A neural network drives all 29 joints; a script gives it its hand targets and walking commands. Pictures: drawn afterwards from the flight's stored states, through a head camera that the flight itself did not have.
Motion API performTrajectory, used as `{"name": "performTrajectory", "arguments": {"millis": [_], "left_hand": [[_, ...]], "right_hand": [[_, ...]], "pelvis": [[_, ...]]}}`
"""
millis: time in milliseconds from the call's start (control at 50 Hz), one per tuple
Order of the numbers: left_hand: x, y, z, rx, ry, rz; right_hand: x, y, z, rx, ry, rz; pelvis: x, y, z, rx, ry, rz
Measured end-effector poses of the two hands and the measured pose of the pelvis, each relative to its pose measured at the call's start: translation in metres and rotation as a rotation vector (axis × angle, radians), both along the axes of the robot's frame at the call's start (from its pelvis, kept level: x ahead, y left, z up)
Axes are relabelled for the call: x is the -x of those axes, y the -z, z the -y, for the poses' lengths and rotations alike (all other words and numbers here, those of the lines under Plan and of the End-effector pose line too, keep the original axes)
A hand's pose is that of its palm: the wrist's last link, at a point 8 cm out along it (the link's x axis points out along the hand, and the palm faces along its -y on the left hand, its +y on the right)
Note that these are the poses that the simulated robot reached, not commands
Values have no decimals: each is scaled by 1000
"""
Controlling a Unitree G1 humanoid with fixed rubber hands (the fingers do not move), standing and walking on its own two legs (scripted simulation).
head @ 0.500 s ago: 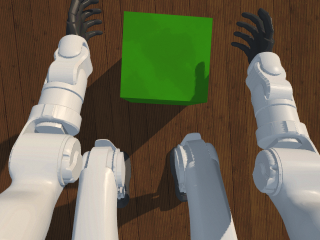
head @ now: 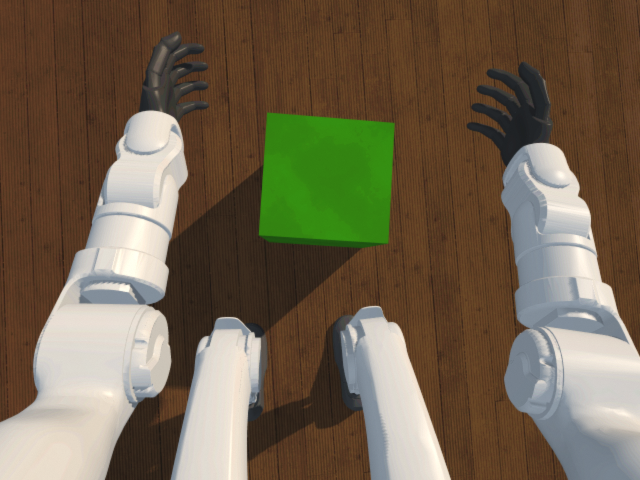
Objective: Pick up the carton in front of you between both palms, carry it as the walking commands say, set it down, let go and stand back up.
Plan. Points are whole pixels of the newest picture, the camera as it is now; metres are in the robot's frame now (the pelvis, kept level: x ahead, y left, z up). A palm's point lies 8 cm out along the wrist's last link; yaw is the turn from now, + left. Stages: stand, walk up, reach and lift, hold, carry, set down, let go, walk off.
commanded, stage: set down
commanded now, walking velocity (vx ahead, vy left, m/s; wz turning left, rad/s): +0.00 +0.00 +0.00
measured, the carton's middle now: (322, 191) +0.49 -0.06 -0.43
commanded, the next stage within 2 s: let go in 0.20 s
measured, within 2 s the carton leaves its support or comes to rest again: neither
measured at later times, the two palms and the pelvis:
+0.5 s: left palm (74, 154) +0.45 +0.16 +0.02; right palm (614, 165) +0.42 -0.26 +0.03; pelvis +0.05 -0.01 +0.14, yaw +1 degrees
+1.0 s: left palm out of the picture +0.30 +0.22 +0.14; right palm out of the picture +0.27 -0.24 +0.15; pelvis +0.10 +0.00 +0.22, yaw +0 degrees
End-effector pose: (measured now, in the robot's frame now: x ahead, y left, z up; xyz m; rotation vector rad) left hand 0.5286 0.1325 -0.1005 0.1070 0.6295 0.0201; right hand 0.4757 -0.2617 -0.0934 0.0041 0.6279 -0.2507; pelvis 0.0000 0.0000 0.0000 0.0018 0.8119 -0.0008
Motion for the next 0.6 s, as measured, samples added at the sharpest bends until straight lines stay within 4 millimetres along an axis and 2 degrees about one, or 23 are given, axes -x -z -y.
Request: {"name": "performTrajectory", "arguments": {"millis": [180,320,380,460,520,600], "left_hand": [[3,-55,-3,-1,7,-4],[13,-85,-7,-30,4,-23],[29,-96,-13,-63,-9,-45],[61,-111,-23,-92,-32,-85],[85,-125,-30,-95,-43,-106],[106,-147,-38,-91,-40,-111]], "right_hand": [[3,-55,1,0,-5,2],[8,-85,-1,21,-45,-24],[19,-94,-3,44,-92,-60],[43,-109,-3,71,-152,-119],[62,-125,-2,83,-180,-148],[82,-149,1,89,-193,-156]], "pelvis": [[-11,-53,0,1,-1,11],[-20,-88,1,0,-2,32],[-27,-104,3,-5,-4,55],[-39,-127,6,-9,-6,108],[-49,-143,8,-9,-7,159],[-61,-160,11,-9,-6,225]]}}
